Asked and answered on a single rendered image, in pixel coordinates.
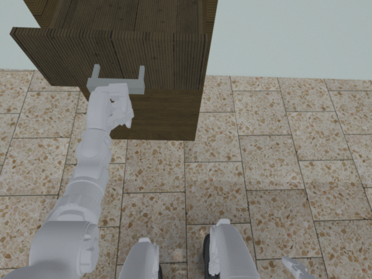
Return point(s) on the robot right hand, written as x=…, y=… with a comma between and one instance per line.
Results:
x=299, y=271

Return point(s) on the cabinet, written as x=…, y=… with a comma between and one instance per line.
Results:
x=159, y=114

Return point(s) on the robot right shin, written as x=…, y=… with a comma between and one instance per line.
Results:
x=214, y=266

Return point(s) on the left robot forearm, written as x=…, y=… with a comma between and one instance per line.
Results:
x=85, y=190

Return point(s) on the handle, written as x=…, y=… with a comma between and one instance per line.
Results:
x=135, y=86

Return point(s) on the left robot upper arm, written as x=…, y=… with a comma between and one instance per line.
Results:
x=62, y=250

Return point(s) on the drawer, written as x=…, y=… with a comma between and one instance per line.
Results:
x=165, y=36

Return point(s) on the robot right foot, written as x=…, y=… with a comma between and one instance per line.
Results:
x=206, y=258

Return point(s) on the robot left hand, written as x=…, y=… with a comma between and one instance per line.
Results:
x=100, y=107

